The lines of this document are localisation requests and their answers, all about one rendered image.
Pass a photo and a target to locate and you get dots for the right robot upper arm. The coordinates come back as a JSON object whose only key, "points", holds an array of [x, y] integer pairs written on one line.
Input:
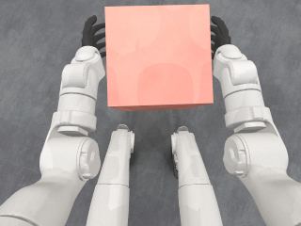
{"points": [[260, 161]]}

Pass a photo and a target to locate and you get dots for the right robot foot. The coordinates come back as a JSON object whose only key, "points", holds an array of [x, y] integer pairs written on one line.
{"points": [[175, 171]]}

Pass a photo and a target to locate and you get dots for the carton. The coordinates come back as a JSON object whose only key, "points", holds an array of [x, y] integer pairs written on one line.
{"points": [[158, 57]]}

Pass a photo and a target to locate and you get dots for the left robot forearm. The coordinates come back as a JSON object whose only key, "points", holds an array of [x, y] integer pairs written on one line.
{"points": [[75, 116]]}

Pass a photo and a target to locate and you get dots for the right robot forearm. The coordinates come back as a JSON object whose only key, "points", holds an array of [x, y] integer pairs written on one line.
{"points": [[241, 91]]}

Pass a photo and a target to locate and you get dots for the robot left shin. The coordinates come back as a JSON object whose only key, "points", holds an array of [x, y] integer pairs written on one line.
{"points": [[122, 126]]}

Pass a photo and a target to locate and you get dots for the robot left hand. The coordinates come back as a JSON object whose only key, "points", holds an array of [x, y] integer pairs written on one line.
{"points": [[89, 37]]}

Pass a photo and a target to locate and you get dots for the left robot upper arm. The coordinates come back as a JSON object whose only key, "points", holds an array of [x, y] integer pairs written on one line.
{"points": [[66, 164]]}

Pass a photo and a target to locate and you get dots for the robot right hand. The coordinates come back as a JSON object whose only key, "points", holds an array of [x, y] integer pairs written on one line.
{"points": [[221, 36]]}

